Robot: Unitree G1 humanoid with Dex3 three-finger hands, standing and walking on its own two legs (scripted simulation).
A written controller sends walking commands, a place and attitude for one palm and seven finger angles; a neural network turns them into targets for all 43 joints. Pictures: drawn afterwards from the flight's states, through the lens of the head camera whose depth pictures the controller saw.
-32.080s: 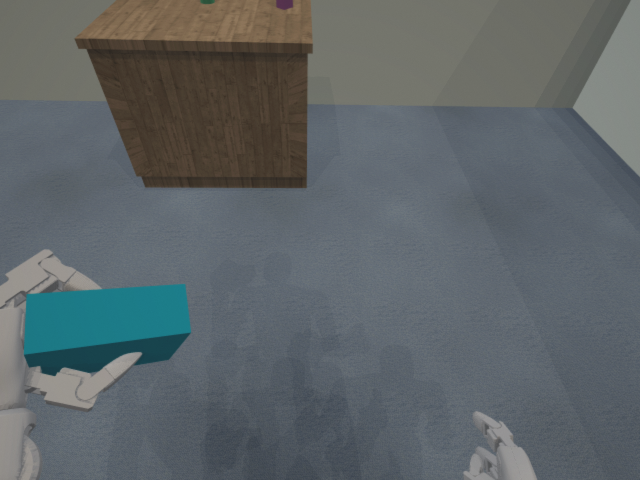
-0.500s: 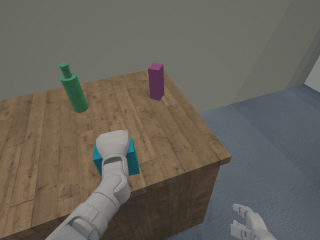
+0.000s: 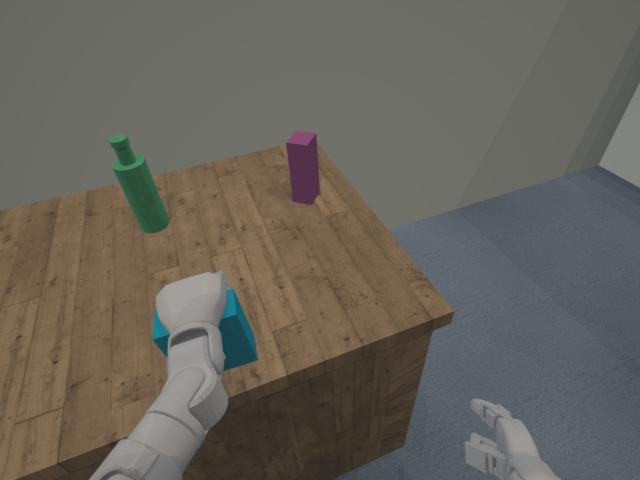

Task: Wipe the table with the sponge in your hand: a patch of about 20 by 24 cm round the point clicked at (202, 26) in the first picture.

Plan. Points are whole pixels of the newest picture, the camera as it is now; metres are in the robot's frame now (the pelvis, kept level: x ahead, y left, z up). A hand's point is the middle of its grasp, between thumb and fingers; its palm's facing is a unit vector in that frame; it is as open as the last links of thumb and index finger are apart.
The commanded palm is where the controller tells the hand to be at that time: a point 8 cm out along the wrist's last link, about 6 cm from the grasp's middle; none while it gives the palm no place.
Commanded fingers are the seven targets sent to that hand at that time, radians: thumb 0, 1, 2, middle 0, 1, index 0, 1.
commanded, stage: slide back across to the middle lane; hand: left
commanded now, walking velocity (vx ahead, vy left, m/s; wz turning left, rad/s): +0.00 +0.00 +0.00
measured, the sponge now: (213, 344) +0.31 +0.20 -0.01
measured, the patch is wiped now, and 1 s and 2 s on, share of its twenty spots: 1.00 1.00 1.00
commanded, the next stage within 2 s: wipe forward along the middle lane in 0.14 s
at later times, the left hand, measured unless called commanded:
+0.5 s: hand (180, 329) +0.31 +0.24 +0.03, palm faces -0.06 -0.07 -1.00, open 9.1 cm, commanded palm +0.29 +0.24 +0.07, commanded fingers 0.00 0.10 1.30 -1.20 -1.60 -1.20 -1.60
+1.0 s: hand (174, 300) +0.36 +0.27 +0.03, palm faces -0.08 -0.01 -1.00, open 9.1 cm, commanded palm +0.33 +0.27 +0.05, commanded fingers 0.00 0.10 1.30 -1.20 -1.60 -1.20 -1.60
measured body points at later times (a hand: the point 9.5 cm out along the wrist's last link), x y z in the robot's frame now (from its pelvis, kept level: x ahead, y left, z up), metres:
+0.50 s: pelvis +0.00 -0.01 +0.00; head -0.02 -0.04 +0.45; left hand +0.30 +0.24 +0.09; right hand +0.21 -0.23 -0.10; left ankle +0.01 +0.13 -0.73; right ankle -0.01 -0.09 -0.73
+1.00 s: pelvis -0.02 -0.01 -0.01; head -0.01 -0.03 +0.44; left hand +0.36 +0.26 +0.08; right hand +0.11 -0.26 -0.14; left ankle +0.01 +0.13 -0.73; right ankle -0.01 -0.09 -0.73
